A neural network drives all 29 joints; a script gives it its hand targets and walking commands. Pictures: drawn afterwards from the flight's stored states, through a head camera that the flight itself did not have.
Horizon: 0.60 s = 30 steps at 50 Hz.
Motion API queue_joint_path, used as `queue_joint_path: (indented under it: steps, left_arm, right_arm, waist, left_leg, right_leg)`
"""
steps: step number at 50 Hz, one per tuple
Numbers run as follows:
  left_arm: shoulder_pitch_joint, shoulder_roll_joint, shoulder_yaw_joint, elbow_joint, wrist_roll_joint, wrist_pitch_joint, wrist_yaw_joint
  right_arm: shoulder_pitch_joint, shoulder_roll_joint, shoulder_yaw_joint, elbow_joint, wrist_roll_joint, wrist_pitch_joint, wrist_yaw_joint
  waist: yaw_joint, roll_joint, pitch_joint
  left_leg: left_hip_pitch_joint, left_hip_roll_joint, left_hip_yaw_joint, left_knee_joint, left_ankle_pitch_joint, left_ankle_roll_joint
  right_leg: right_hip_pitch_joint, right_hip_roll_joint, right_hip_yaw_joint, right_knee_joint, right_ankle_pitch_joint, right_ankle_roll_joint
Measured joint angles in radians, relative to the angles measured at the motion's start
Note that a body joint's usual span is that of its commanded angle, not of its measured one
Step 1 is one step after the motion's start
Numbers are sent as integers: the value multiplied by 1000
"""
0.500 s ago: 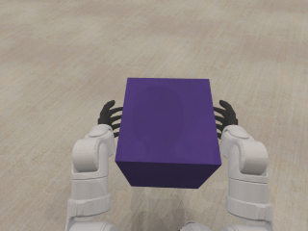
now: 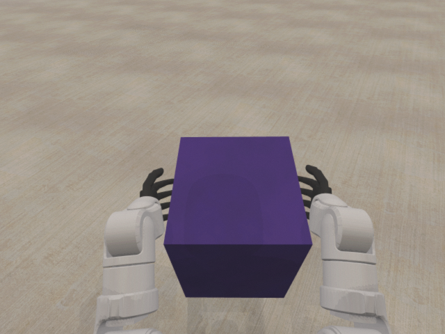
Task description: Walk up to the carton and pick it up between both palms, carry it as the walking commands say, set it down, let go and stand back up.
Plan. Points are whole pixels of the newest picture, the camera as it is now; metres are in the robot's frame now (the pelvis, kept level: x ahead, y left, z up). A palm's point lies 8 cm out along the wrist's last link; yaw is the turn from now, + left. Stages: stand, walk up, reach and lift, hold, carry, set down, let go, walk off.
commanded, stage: carry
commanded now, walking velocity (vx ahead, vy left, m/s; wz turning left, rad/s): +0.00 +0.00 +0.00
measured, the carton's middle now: (234, 221) +0.32 +0.00 +0.04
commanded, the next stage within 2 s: hold in 1.94 s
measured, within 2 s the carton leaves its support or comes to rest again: neither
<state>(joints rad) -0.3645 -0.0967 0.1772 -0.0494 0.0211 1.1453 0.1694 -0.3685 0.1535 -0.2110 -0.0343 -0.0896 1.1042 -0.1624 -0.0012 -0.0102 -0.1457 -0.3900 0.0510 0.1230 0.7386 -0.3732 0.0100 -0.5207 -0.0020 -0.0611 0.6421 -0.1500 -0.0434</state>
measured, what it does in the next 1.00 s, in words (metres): stands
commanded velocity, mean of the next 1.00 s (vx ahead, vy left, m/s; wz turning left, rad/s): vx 0.00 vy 0.00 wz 0.00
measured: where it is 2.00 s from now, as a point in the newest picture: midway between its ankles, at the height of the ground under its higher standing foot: outside the picture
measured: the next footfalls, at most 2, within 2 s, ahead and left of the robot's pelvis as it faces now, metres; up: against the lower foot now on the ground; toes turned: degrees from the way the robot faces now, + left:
none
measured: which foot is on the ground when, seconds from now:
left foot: down 0.00-1.00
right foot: down 0.00-1.00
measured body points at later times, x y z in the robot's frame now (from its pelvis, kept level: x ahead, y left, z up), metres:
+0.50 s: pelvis -0.02 +0.02 +0.00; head -0.06 +0.02 +0.45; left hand +0.29 +0.16 +0.10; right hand +0.28 -0.13 +0.10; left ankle +0.01 +0.11 -0.71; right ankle +0.11 -0.10 -0.71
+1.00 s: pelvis +0.00 +0.03 +0.00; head -0.01 +0.04 +0.45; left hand +0.32 +0.17 +0.08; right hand +0.32 -0.12 +0.08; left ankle +0.01 +0.11 -0.71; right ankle +0.11 -0.10 -0.71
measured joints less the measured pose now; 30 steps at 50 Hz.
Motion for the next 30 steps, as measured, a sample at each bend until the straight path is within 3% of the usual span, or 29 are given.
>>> queue_joint_path:
  steps: [30]
  left_arm:
    - [0, 0, 0, 5, 0, 3, -4]
  right_arm:
    - [0, -1, 0, -5, 0, 13, -5]
  waist:
    - [0, 0, 43]
  left_leg:
    - [0, -22, 41, -12, 26, 40]
  right_leg:
    - [0, -18, 37, -35, 54, 26]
